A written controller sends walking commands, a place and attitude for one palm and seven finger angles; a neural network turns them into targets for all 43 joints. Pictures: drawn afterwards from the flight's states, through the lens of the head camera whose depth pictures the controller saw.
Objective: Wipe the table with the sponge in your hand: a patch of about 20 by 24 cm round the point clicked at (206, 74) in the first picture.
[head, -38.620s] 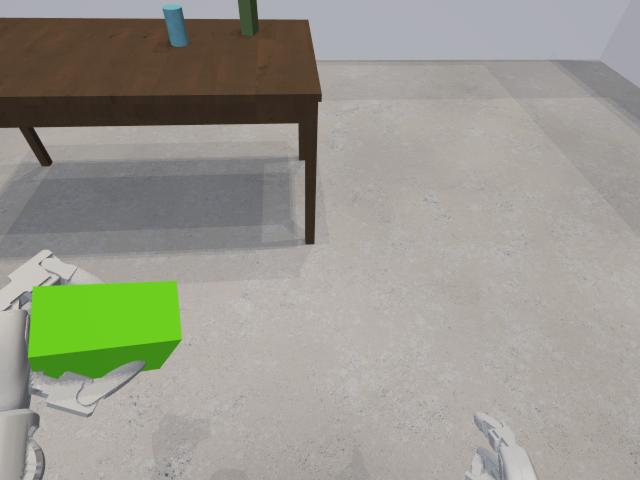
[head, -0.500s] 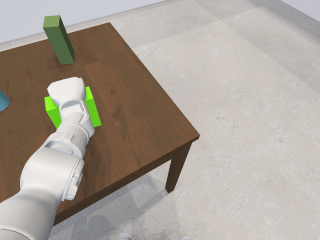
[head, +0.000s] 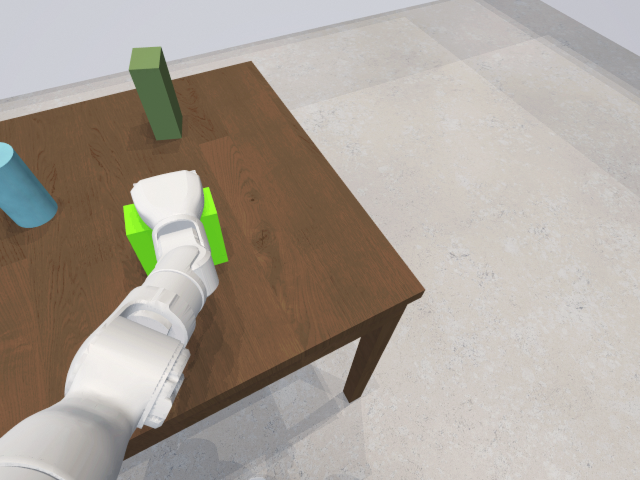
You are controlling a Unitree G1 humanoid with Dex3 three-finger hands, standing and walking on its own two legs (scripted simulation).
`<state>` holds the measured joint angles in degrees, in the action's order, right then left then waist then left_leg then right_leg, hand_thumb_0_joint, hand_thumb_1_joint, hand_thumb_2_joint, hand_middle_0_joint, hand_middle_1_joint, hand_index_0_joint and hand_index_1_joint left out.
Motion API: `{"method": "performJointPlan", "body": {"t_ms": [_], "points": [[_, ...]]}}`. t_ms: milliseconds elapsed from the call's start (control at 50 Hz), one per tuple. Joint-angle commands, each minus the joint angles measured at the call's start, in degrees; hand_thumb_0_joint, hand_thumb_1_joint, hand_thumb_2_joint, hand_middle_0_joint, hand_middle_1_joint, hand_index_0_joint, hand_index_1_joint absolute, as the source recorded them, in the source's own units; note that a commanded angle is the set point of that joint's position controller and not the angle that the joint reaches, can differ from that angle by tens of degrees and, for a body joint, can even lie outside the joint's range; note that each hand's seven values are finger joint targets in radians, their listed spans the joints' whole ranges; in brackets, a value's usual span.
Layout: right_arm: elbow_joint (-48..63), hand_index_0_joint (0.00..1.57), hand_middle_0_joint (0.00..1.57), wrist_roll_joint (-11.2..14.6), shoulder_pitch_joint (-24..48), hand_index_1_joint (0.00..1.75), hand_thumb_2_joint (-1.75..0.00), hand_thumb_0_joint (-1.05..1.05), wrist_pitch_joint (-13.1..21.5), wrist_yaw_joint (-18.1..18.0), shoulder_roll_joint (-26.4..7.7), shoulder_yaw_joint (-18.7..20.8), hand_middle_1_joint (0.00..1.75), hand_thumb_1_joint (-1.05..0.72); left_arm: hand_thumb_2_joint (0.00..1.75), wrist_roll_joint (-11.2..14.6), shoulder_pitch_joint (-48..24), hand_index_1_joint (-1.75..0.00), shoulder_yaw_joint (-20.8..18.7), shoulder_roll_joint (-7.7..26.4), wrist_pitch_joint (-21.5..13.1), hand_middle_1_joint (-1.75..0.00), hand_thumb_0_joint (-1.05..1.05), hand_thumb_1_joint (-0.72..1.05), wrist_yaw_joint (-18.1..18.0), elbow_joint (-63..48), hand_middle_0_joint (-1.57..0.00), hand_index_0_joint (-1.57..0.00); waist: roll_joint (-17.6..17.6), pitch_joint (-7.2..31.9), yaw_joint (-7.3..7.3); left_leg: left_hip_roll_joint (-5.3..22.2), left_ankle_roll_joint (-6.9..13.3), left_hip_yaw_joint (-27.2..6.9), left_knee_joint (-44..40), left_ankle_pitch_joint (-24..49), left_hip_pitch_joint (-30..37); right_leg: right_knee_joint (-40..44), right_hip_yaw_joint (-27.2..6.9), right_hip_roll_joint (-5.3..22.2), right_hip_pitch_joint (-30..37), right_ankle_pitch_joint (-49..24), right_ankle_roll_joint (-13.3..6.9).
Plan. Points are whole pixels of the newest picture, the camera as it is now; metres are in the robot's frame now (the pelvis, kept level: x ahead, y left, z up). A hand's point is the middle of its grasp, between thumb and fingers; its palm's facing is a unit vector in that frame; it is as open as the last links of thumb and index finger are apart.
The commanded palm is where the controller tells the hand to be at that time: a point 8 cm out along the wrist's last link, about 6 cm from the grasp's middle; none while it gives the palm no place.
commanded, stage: wipe back along the third lane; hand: left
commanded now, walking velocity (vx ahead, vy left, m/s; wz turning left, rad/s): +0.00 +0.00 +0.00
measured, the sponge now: (182, 243) +0.45 +0.21 -0.02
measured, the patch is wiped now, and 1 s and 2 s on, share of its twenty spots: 1.00 1.00 1.00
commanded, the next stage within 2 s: slide back across to the middle lane in 2.00 s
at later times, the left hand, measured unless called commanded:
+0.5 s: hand (186, 257) +0.40 +0.18 +0.02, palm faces -0.06 -0.03 -1.00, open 10.0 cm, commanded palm +0.36 +0.16 +0.05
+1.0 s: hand (204, 292) +0.35 +0.15 +0.02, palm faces -0.06 -0.03 -1.00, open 10.0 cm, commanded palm +0.30 +0.13 +0.05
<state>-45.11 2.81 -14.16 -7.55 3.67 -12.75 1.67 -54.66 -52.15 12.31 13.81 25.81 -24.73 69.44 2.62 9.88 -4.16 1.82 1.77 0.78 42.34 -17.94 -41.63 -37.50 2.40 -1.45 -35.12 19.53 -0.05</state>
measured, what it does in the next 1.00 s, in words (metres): stands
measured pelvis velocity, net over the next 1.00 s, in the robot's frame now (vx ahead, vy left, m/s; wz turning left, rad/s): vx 0.00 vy -0.03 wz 0.05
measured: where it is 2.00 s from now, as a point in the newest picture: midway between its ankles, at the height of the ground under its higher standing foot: outside the picture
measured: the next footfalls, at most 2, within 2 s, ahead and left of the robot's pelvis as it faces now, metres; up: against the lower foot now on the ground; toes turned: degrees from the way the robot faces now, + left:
none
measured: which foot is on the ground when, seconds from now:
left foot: down 0.00-1.00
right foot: down 0.00-1.00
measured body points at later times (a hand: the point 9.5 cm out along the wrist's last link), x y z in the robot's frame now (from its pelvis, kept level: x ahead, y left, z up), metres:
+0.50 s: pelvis +0.03 -0.01 +0.01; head +0.04 -0.02 +0.46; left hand +0.40 +0.18 +0.08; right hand +0.21 -0.24 -0.10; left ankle +0.02 +0.10 -0.71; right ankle -0.02 -0.13 -0.71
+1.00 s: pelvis +0.00 -0.03 +0.01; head +0.00 -0.05 +0.46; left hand +0.34 +0.15 +0.08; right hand +0.18 -0.26 -0.11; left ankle +0.02 +0.10 -0.71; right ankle -0.02 -0.13 -0.71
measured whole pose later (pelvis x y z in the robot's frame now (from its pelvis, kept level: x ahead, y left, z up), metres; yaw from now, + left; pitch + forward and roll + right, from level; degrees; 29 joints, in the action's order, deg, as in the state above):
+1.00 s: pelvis +0.00 -0.03 +0.01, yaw +3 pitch +6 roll -1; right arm -41.2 4.5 -6.4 -14.2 2.9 -13.9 1.3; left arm -55.4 -25.6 22.3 7.2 30.4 -20.7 42.7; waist 3.3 7.8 1.9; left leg 1.3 -0.6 -1.1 35.0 -15.8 -25.2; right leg -33.4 4.3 -1.3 -19.6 20.0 -2.5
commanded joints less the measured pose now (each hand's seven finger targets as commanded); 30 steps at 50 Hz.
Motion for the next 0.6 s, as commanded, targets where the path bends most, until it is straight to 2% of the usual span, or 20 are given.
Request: {"method": "performJointPlan", "body": {"t_ms": [0, 20, 60, 80, 100, 120, 200, 280, 320, 340, 360, 400, 440, 460, 480, 500, 540, 560, 580], "points": [[5.7, 0.20, 0.20, -0.2, 0.7, 0.30, -0.90, 0.00, 0.3, -0.3, -8.9, 2.9, 0.30, -0.90, 1.30, 1.0, -8.1, -1.60, 0.5, -0.2, 0.1, -1.60, 0.00, 0.10, 2.0, -4.1, -1.20, -1.20, -2.8, 16.2, 0.22, -0.2, 0.3, -2.0, -5.4, 17.5, 20.5, 4.8, 2.1, -2.2, 5.9, -17.6, -2.7], [5.8, 0.20, 0.20, -0.2, 1.0, 0.30, -0.90, 0.00, -0.1, -0.3, -9.0, 2.7, 0.30, -0.90, 1.30, 0.8, -7.4, -1.60, 0.6, -0.3, 0.1, -1.60, 0.00, 0.10, 2.1, -4.7, -1.20, -1.20, -4.1, 16.1, 0.39, -0.3, 0.3, -1.8, -5.6, 18.1, 20.4, 4.8, 2.1, -2.1, 7.0, -19.2, -2.8], [6.5, 0.20, 0.20, 0.0, 2.8, 0.30, -0.90, 0.00, -0.5, -0.3, -8.4, 2.8, 0.30, -0.90, 1.30, 1.4, -6.0, -1.60, 1.7, -2.9, 0.1, -1.60, 0.00, 0.10, 2.2, -7.4, -1.20, -1.20, -3.7, 16.1, 0.85, -0.3, 0.3, -1.7, -5.8, 20.8, 21.7, 5.0, 2.1, -1.9, 8.4, -21.9, -2.9], [6.4, 0.20, 0.20, -0.2, 2.7, 0.30, -0.90, 0.00, -0.9, -0.3, -8.6, 2.9, 0.30, -0.90, 1.30, 1.4, -3.8, -1.60, 1.8, -2.8, 0.2, -1.60, 0.00, 0.10, 2.2, -7.6, -1.20, -1.20, -4.8, 15.6, 1.01, -0.4, 0.3, -1.4, -5.8, 21.1, 22.1, 5.3, 2.1, -1.9, 9.2, -22.9, -2.8], [6.7, 0.20, 0.20, -0.2, 3.2, 0.30, -0.90, 0.00, -1.3, -0.2, -8.7, 2.9, 0.30, -0.90, 1.30, 1.1, -1.5, -1.60, 0.7, -1.4, 0.4, -1.60, 0.00, 0.10, 2.1, -8.7, -1.20, -1.20, -5.0, 16.3, 1.87, -0.5, 0.2, -1.4, -5.8, 22.1, 22.1, 5.1, 2.0, -1.8, 10.7, -24.4, -3.0], [7.2, 0.20, 0.20, -0.1, 4.2, 0.30, -0.90, 0.00, -1.6, -0.2, -8.4, 2.8, 0.30, -0.90, 1.30, 1.4, 0.5, -1.60, 2.0, -3.1, 0.8, -1.60, 0.00, 0.10, 2.2, -9.7, -1.20, -1.20, -5.0, 15.7, 2.14, -0.7, 0.2, -0.9, -6.1, 22.7, 22.3, 5.5, 2.0, -1.7, 11.7, -25.8, -3.0], [7.8, 0.20, 0.20, 0.1, 6.8, 0.30, -0.90, 0.00, -2.9, -0.2, -8.5, 2.6, 0.30, -0.90, 1.30, 1.5, 3.5, -1.60, 2.6, -3.4, 2.5, -1.60, 0.00, 0.10, 2.5, -13.6, -1.20, -1.20, -6.0, 13.6, 2.58, -1.0, 0.1, -0.7, -6.9, 24.1, 23.1, 6.3, 2.1, -1.4, 14.2, -28.9, -3.1], [8.9, 0.20, 0.20, 0.3, 9.6, 0.30, -0.90, 0.00, -3.9, -0.1, -8.3, 2.5, 0.30, -0.90, 1.30, 1.5, 6.3, -1.60, 5.6, -6.1, 4.1, -1.60, 0.00, 0.10, 3.6, -19.0, -1.20, -1.20, -4.4, 13.8, 3.10, -1.4, 0.1, -0.5, -7.0, 26.6, 25.4, 6.5, 2.0, -1.2, 16.1, -31.7, -3.5], [9.2, 0.20, 0.20, 0.3, 10.4, 0.30, -0.90, 0.00, -4.5, 0.0, -8.4, 2.4, 0.30, -0.90, 1.30, 1.2, 7.7, -1.60, 6.4, -6.3, 4.8, -1.60, 0.00, 0.10, 4.3, -20.5, -1.20, -1.20, -5.5, 13.3, 3.11, -1.7, 0.2, -0.4, -7.2, 26.3, 25.5, 6.8, 2.0, -1.1, 17.0, -32.8, -3.6], [9.5, 0.20, 0.20, 0.4, 10.8, 0.30, -0.90, 0.00, -4.8, -0.2, -8.4, 2.3, 0.30, -0.90, 1.30, 1.0, 9.2, -1.60, 5.7, -5.4, 5.2, -1.60, 0.00, 0.10, 4.6, -20.9, -1.20, -1.20, -6.1, 13.3, 3.61, -1.8, 0.2, -0.4, -7.5, 26.0, 25.2, 6.9, 2.0, -0.9, 17.9, -32.9, -3.6], [10.1, 0.20, 0.20, 0.6, 11.9, 0.30, -0.90, 0.00, -4.9, -0.3, -8.2, 2.2, 0.30, -0.90, 1.30, 1.6, 8.3, -1.60, 6.7, -6.6, 5.2, -1.60, 0.00, 0.10, 5.2, -22.5, -1.20, -1.20, -6.3, 13.3, 3.38, -1.9, 0.3, -0.5, -7.7, 26.2, 25.4, 7.0, 2.0, -0.9, 18.3, -33.2, -3.6], [9.8, 0.20, 0.20, 0.6, 12.1, 0.30, -0.90, 0.00, -5.3, -0.7, -8.4, 1.9, 0.30, -0.90, 1.30, 1.0, 8.4, -1.60, 6.3, -5.1, 5.4, -1.60, 0.00, 0.10, 5.6, -22.8, -1.20, -1.20, -6.2, 11.5, 3.19, -2.2, 0.3, -0.5, -8.0, 24.9, 25.6, 7.4, 1.8, -0.8, 18.0, -32.4, -3.7], [10.5, 0.20, 0.20, 0.7, 12.7, 0.30, -0.90, 0.00, -5.5, -0.7, -8.3, 1.8, 0.30, -0.90, 1.30, 0.6, 10.1, -1.60, 7.4, -6.0, 5.4, -1.60, 0.00, 0.10, 6.2, -24.1, -1.20, -1.20, -6.0, 11.4, 3.71, -2.4, 0.2, -0.4, -8.3, 24.3, 25.6, 7.5, 1.8, -0.7, 18.5, -32.0, -3.8], [11.0, 0.20, 0.20, 0.8, 13.5, 0.30, -0.90, 0.00, -5.5, -0.8, -8.0, 1.9, 0.30, -0.90, 1.30, 0.8, 9.1, -1.60, 8.2, -7.1, 5.0, -1.60, 0.00, 0.10, 6.7, -25.6, -1.20, -1.20, -6.1, 11.5, 3.46, -2.3, 0.3, -0.6, -8.3, 24.7, 26.0, 7.5, 1.9, -0.7, 18.5, -32.0, -3.9], [10.8, 0.20, 0.20, 0.6, 13.0, 0.30, -0.90, 0.00, -5.6, -0.9, -8.3, 1.9, 0.30, -0.90, 1.30, 0.5, 9.4, -1.60, 8.0, -6.4, 4.6, -1.60, 0.00, 0.10, 6.7, -25.8, -1.20, -1.20, -6.4, 11.1, 3.35, -2.5, 0.4, -0.5, -8.2, 24.1, 26.2, 7.6, 1.8, -0.8, 18.5, -31.9, -3.9], [10.9, 0.20, 0.20, 0.6, 13.2, 0.30, -0.90, 0.00, -5.6, -0.9, -8.3, 1.9, 0.30, -0.90, 1.30, 0.1, 11.4, -1.60, 7.3, -5.5, 4.6, -1.60, 0.00, 0.10, 6.7, -25.6, -1.20, -1.20, -6.3, 11.3, 3.93, -2.6, 0.3, -0.5, -8.3, 23.8, 26.0, 7.5, 1.7, -0.7, 18.8, -31.6, -4.0], [11.4, 0.20, 0.20, 0.7, 13.8, 0.30, -0.90, 0.00, -5.7, -0.8, -8.1, 1.8, 0.30, -0.90, 1.30, -0.1, 10.8, -1.60, 9.7, -7.9, 4.2, -1.60, 0.00, 0.10, 7.0, -27.2, -1.20, -1.20, -6.2, 10.4, 3.47, -2.6, 0.3, -0.5, -8.2, 23.3, 26.0, 7.5, 1.8, -0.7, 18.1, -31.0, -4.0], [11.8, 0.20, 0.20, 0.8, 14.0, 0.30, -0.90, 0.00, -5.6, -0.7, -7.9, 2.0, 0.30, -0.90, 1.30, 0.1, 11.4, -1.60, 9.1, -7.8, 3.7, -1.60, 0.00, 0.10, 7.1, -28.0, -1.20, -1.20, -7.5, 11.5, 3.86, -2.5, 0.5, -0.7, -8.2, 24.2, 26.2, 7.2, 1.8, -0.8, 18.9, -31.6, -4.1], [11.9, 0.20, 0.20, 0.7, 14.1, 0.30, -0.90, 0.00, -5.6, -0.7, -8.2, 2.0, 0.30, -0.90, 1.30, -0.2, 13.2, -1.60, 9.1, -7.2, 3.6, -1.60, 0.00, 0.10, 7.0, -28.3, -1.20, -1.20, -6.9, 11.4, 4.16, -2.6, 0.4, -0.7, -8.1, 23.5, 26.3, 7.3, 1.5, -0.8, 18.9, -31.0, -4.1]]}}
